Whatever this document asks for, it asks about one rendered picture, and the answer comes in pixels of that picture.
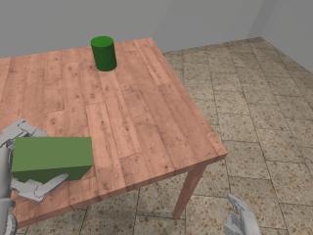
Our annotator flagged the sponge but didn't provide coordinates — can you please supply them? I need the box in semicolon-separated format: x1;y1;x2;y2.
11;136;93;184

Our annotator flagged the robot left hand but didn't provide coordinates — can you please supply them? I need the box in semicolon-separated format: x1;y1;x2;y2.
0;118;69;203

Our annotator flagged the table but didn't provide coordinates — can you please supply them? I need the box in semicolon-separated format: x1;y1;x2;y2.
0;37;228;229

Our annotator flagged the robot right hand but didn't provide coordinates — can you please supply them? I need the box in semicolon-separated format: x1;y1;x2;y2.
224;194;262;235

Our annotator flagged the left robot forearm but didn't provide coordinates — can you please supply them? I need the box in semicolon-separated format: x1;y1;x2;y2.
0;198;18;235

